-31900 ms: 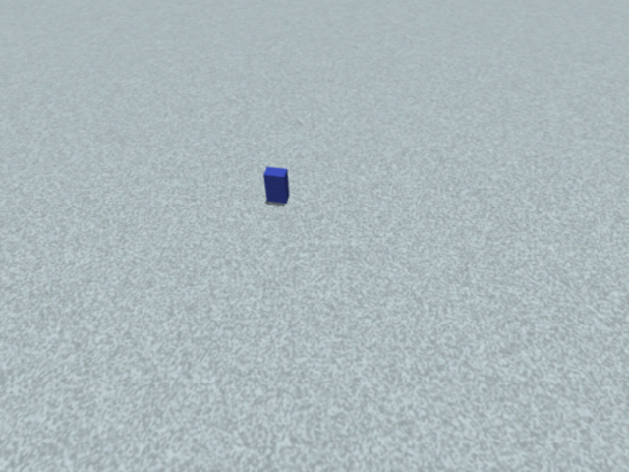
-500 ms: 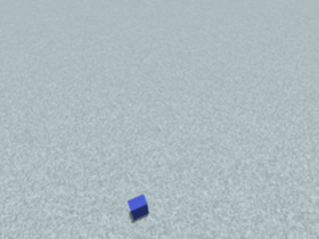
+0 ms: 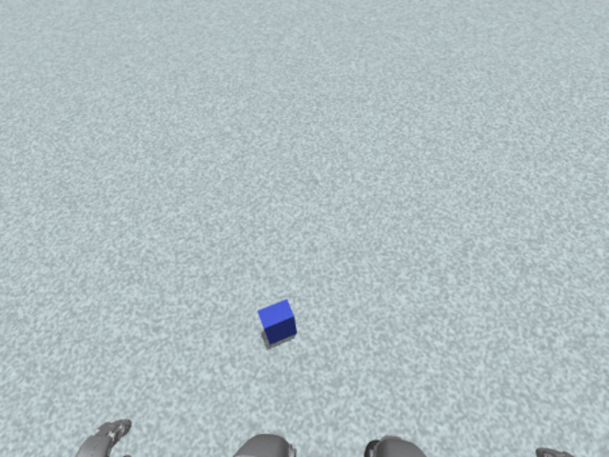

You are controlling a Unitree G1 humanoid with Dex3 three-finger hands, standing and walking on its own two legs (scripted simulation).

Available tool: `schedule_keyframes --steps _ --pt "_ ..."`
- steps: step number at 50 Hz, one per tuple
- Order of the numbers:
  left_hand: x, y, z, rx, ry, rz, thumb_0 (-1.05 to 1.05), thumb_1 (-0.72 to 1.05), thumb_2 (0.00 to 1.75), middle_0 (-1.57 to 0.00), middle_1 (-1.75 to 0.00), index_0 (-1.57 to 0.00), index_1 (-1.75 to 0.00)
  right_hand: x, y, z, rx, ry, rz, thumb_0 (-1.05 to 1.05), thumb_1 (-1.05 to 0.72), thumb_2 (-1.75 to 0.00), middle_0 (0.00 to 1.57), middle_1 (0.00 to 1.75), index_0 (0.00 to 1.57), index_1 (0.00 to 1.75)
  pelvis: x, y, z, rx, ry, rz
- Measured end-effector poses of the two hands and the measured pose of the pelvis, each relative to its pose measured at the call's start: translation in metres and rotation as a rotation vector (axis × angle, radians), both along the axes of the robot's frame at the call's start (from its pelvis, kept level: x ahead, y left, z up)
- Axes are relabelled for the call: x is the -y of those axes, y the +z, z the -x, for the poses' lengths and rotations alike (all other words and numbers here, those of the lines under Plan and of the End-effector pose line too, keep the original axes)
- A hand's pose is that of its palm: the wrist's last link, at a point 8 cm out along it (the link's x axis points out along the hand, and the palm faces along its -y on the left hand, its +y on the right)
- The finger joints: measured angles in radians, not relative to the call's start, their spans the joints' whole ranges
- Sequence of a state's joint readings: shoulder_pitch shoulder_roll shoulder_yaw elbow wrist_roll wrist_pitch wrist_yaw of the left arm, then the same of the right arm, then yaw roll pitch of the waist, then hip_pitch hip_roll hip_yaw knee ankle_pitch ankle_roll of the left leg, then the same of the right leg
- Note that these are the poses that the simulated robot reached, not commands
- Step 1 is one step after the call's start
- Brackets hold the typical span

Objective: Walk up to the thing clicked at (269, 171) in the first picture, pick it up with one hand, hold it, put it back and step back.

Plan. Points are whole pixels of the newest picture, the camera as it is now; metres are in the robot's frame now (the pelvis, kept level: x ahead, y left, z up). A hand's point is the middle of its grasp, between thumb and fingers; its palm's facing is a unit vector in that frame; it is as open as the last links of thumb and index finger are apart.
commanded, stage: step back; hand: left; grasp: from the side
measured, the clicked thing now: (278, 322) +0.52 +0.14 -0.68
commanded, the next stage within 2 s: none
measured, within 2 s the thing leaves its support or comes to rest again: neither
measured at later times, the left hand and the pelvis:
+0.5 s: hand out of the picture +0.01 +0.30 -0.16, palm faces -0.07 -0.92 -0.39, open 7.4 cm; pelvis -0.09 +0.04 -0.01, yaw -3 degrees
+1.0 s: hand out of the picture -0.09 +0.34 -0.15, palm faces -0.05 -0.94 -0.35, open 7.4 cm; pelvis -0.22 +0.08 +0.01, yaw -4 degrees
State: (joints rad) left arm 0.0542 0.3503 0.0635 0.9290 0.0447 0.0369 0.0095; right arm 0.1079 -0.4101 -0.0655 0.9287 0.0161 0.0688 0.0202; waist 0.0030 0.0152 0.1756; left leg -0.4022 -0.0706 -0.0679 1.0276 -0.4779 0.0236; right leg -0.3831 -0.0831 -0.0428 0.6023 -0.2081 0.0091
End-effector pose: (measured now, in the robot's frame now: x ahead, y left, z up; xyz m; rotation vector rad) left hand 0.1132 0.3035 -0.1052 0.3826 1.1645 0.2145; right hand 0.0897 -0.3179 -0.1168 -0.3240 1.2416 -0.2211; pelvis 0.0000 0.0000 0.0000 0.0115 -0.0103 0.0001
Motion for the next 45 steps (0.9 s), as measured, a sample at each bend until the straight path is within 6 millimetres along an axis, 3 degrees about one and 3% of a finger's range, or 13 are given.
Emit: schedule_keyframes --steps 5,11,17,23,26,30,35,39,45 --pt "-0.024 -0.014 -0.008 0.103 0.001 0.025 0.01 0.90 0.89 -0.20 -0.30 -0.20 -0.30 -0.021 0.000 0.037 -0.049 0.026 0.052 0.00 -0.91 -0.90 0.20 0.30 0.20 0.30 -0.020 -0.012 0.021 0.008 0.033 0.002" --pt "-0.036 -0.013 0.020 0.059 0.033 0.057 0.01 0.90 0.89 -0.20 -0.30 -0.20 -0.30 -0.046 0.022 0.076 -0.081 0.029 0.055 0.01 -0.90 -0.90 0.20 0.30 0.20 0.30 -0.033 0.005 0.040 0.000 0.037 0.049" --pt "-0.043 -0.012 0.063 -0.009 0.018 0.045 0.01 0.90 0.89 -0.20 -0.30 -0.20 -0.30 -0.048 0.025 0.078 -0.023 0.016 0.076 0.01 -0.90 -0.90 0.20 0.30 0.21 0.30 -0.040 0.008 0.060 -0.011 -0.009 0.042" --pt "-0.041 -0.016 0.097 -0.049 -0.022 0.009 0.01 0.90 0.89 -0.20 -0.30 -0.20 -0.30 -0.045 0.007 0.078 0.092 -0.001 0.041 0.01 -0.90 -0.90 0.20 0.30 0.21 0.30 -0.038 -0.007 0.083 0.013 -0.065 0.014" --pt "-0.034 -0.010 0.112 -0.043 -0.028 0.007 0.01 0.90 0.89 -0.20 -0.30 -0.20 -0.30 -0.046 -0.002 0.085 0.113 -0.027 0.010 0.01 -0.90 -0.90 0.20 0.30 0.20 0.30 -0.039 -0.008 0.096 0.040 -0.051 0.060" --pt "-0.034 0.003 0.124 0.002 -0.035 0.010 0.01 0.90 0.89 -0.20 -0.30 -0.20 -0.30 -0.056 0.002 0.101 0.109 -0.025 -0.020 0.01 -0.91 -0.90 0.20 0.30 0.20 0.30 -0.040 0.000 0.112 0.036 -0.070 0.004" --pt "-0.045 0.012 0.129 0.072 -0.046 0.003 0.01 0.90 0.89 -0.20 -0.30 -0.20 -0.30 -0.063 0.008 0.131 0.098 0.002 -0.001 0.01 -0.90 -0.90 0.20 0.30 0.20 0.30 -0.052 0.003 0.137 0.010 -0.057 -0.007" --pt "-0.062 0.002 0.134 0.126 -0.062 0.013 0.01 0.90 0.89 -0.20 -0.30 -0.20 -0.30 -0.070 0.006 0.161 0.082 0.023 0.050 0.01 -0.90 -0.90 0.20 0.30 0.20 0.30 -0.067 -0.008 0.162 0.013 -0.024 0.019" --pt "-0.075 -0.008 0.170 0.086 -0.041 0.042 0.01 0.90 0.89 -0.20 -0.30 -0.20 -0.30 -0.087 0.023 0.217 0.049 0.015 0.063 0.01 -0.90 -0.90 0.20 0.30 0.21 0.30 -0.077 -0.001 0.196 0.042 -0.034 0.027"
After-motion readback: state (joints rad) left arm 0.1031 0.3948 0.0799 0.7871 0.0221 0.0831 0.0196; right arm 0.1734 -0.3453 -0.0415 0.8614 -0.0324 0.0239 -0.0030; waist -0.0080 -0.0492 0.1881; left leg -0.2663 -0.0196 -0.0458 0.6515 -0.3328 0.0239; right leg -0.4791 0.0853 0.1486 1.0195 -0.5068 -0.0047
